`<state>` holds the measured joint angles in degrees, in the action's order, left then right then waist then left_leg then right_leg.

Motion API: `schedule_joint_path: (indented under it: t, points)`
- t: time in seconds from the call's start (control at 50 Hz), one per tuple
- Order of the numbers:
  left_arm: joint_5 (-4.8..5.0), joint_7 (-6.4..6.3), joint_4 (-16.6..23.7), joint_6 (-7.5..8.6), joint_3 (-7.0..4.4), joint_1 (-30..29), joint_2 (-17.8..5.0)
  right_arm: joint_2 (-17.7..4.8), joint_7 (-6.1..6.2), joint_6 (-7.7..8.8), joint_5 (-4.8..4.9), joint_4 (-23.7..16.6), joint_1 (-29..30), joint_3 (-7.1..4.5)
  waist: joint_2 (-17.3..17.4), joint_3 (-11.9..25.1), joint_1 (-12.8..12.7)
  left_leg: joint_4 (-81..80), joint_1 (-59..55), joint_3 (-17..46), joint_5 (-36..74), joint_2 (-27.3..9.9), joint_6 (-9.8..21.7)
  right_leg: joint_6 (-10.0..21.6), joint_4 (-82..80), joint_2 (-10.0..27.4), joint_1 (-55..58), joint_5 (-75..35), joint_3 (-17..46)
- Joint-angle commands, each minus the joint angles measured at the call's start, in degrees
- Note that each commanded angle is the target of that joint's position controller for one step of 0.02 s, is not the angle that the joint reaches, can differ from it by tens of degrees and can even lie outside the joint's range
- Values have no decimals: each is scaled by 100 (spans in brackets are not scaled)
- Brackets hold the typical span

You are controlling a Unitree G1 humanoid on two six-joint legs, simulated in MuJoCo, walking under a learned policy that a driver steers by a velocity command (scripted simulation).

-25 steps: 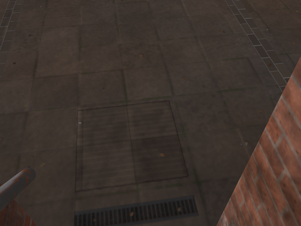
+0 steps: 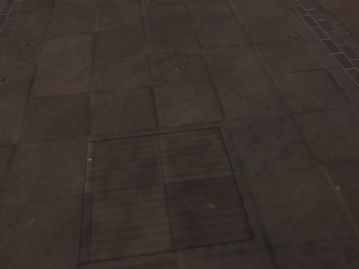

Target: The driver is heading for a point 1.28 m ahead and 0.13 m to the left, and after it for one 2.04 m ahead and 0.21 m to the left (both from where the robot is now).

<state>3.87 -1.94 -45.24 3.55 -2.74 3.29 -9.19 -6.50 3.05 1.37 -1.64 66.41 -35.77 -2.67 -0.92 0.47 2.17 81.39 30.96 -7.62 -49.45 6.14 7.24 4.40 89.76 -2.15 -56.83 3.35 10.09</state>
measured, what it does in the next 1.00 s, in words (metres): goes down: right foot 0.23 m lower, then left foot 0.23 m lower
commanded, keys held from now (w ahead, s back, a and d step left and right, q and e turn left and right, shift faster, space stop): w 1.00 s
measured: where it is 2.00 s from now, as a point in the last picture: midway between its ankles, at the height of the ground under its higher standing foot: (165, 182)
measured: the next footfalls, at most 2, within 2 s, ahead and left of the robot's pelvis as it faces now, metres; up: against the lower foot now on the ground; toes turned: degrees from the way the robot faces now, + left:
right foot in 0.16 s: +0.19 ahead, -0.12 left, -0.23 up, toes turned -2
left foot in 0.60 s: +0.51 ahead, +0.15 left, -0.46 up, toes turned +2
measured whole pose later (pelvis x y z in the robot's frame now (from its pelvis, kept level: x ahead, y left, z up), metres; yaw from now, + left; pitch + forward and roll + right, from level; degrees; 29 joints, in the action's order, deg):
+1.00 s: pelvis +0.65 +0.05 -0.34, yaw +1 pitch +4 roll +0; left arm 1.2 2.6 -37.4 3.4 -0.6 -5.1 -8.8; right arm -8.4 2.2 3.5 1.2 58.0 -28.7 -0.9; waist -1.9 0.8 5.5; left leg 27.3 0.6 -0.6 -29.9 2.1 2.6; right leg 2.4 37.6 0.8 -38.6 3.2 -2.1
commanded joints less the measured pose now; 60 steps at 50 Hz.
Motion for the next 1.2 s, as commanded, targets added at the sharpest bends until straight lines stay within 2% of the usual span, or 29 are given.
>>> schedule_joint_path:
  t: [0.02,0.1,0.16,0.18,0.2,0.26,0.28,0.3,0.32,0.36,0.4,0.44,0.48,0.54,0.56,0.6,0.62,0.64,0.68,0.7,0.74,0.8,0.86,0.98,1.04,1.06,1.08,1.12,1.2]
  points:
    - [-75,286,30,-156,160,1023,-41,-683,360,437,148,-978,1148,-47,-818,-1208,-871,-1989,2929,2610,900,-1153,-307,-644,-1740,313,1822,-2863,-650]
    - [-8,456,434,-254,-15,123,-599,-852,380,174,197,-990,1030,-227,1017,-707,-198,-1638,772,3701,1545,-1590,603,-502,-3933,704,2363,-1590,-556]
    - [-266,392,-1119,-354,-507,3987,-1188,-496,178,216,225,-1216,2014,-256,177,-162,-1958,2924,2377,1407,5145,-492,-301,275,-5184,563,6362,-1579,-1412]
    - [-18,462,-1256,-340,-303,4379,-502,-436,169,224,203,-1324,1911,-253,-1147,-269,-2135,5527,2986,454,1839,211,-596,818,-6788,928,6688,-736,-872]
    - [-107,529,-1317,-174,-167,3668,-682,-82,99,368,227,-1457,859,-184,-1626,-194,-809,5918,4721,1744,469,289,-568,1313,-4423,1535,7517,-3572,891]
    - [-362,710,-1493,9,-190,2874,-496,291,28,269,632,-1885,1510,56,-274,321,-204,3227,5219,2499,2592,-710,-66,1276,-5271,2404,6111,879,2542]
    - [-489,409,-1197,-28,68,2395,162,45,17,85,448,-1986,2121,22,880,-333,-8,1731,4720,2422,3948,-842,-392,1054,-5341,2199,4651,1160,2425]
    - [-453,105,-1015,-51,222,1699,350,-53,26,-42,315,-2071,2080,28,917,-679,469,628,3510,2183,4671,-1034,-658,919,-5158,1962,3155,596,2160]
    - [-466,-72,-934,23,174,1423,-172,-150,36,-87,190,-2031,1972,3,870,-755,583,322,2715,1709,5139,-1116,-899,879,-5122,1697,2345,-272,1689]
    - [-443,-355,-930,200,18,1700,-661,-441,-165,42,100,-2089,2298,0,659,-745,314,-1674,1358,1525,8065,-997,-906,629,-4936,1054,1543,1532,730]
    - [-73,-515,-1050,160,-21,2136,-662,-330,-352,101,101,-2207,3020,115,373,-751,-129,-3220,135,1200,9038,-999,-973,669,-4827,812,1604,2410,303]
    - [-86,-480,-999,148,-179,2242,-731,-492,-366,-5,428,-2524,3601,132,-274,-999,-498,-4201,344,1380,7768,-1076,-1015,770,-4454,930,2354,2407,322]
    - [-146,-472,-1048,151,-205,2730,-521,-782,-504,81,424,-2751,4163,94,-390,-1053,-955,-5065,1210,1580,7977,-1347,-880,636,-3839,1062,3785,2318,472]
    - [-316,-245,-1007,78,-311,2308,-571,-1053,-628,104,514,-2312,3038,-63,-798,-278,-531,-5991,-494,1218,7829,-1694,-495,374,-2404,1159,4195,1452,451]
    - [-300,-140,-1098,51,-272,2327,-346,-1186,-610,65,508,-1936,2113,-180,-530,88,-132,-6318,-1792,915,7624,-1563,-390,242,-1525,948,3817,1161,95]
    - [-209,117,-1158,155,-320,1847,-258,-1292,-578,43,-18,-914,-489,-282,779,449,1329,-6013,-4634,695,7913,-1601,353,-294,3122,-363,1671,2549,-925]
    - [-240,199,-755,264,-250,1959,132,-1381,-639,110,-8,-752,-415,-208,2329,316,943,-4017,-5596,901,9888,-1850,239,-259,4471,-486,-615,4988,-596]
    - [-196,230,-317,337,-195,1945,5,-1197,-638,193,123,-897,-221,-152,2347,573,712,-3918,-5857,1521,9526,-1967,327,-68,3712,-136,-1689,4200,-305]
    - [-275,124,-165,190,-89,1784,-58,-1088,-659,177,361,-1018,658,-115,597,1033,177,-4588,-4846,2578,5883,-2338,650,-56,2880,491,-1760,3030,-777]
    - [72,71,188,126,-25,1415,101,-1456,-623,233,104,-974,896,-176,794,1175,-107,-5528,-3943,4376,3350,-3226,923,55,1513,849,-1621,1777,-254]
    - [25,23,308,-61,-45,900,-202,-971,-477,281,-1,-1269,1952,87,-149,-87,-604,-6032,-1529,4062,4295,-2923,807,-285,485,1133,-749,799,-262]
    - [-322,-44,699,-8,-24,479,-396,-1152,-161,332,96,-1368,2249,70,834,-511,-729,-6279,-236,2484,5731,-1880,550,-574,-1873,1081,722,61,-410]
    - [-373,224,1059,-15,127,-648,-180,-1031,-23,329,354,-1138,1162,51,411,-228,-112,-6230,-1311,1910,6399,-1686,363,-527,-3684,824,1186,-761,-919]
    - [-251,497,1234,82,151,-1322,-215,-1088,-64,209,260,-848,209,3,698,-296,126,-5710,-3301,1550,7955,-1685,202,-103,-5530,-6,1803,265,-1549]
    - [-435,484,494,198,-259,1263,-1121,-1344,-169,329,184,-1308,1292,-62,725,1167,-1324,-3158,-1559,1259,8688,-1258,-112,607,-5492,402,6219,-1772,-664]
    - [-552,468,253,183,-308,1942,-1570,-699,-223,457,17,-1341,636,93,-962,2433,-1024,-568,30,1100,3129,-380,-423,1392,-5354,1954,8213,-2653,1436]
    - [-521,454,97,165,-273,2290,-1234,-820,-305,578,254,-1250,264,80,-1419,3104,-1055,245,773,2134,1862,-126,-385,1803,-6542,2482,8613,-1012,3325]
    - [-322,365,160,213,-145,964,-657,-939,-153,535,383,-1593,1557,-32,-394,677,-743,-206,1501,1544,2728,-783,-406,1270,-7041,1915,6544,-505,1728]
    - [-406,397,-146,360,-17,874,-323,-841,-160,343,229,-1775,1661,-171,-105,444,-108,-1327,394,1458,3528,-1168,-484,1138,-7655,1411,5010,-1755,468]
Velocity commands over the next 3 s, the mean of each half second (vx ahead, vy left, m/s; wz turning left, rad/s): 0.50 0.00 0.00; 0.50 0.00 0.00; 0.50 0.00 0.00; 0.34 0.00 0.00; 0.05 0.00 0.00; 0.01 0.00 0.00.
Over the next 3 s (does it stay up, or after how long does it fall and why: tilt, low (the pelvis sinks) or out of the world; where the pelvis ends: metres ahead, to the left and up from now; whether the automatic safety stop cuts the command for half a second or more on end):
stays up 1.22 0.12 -0.32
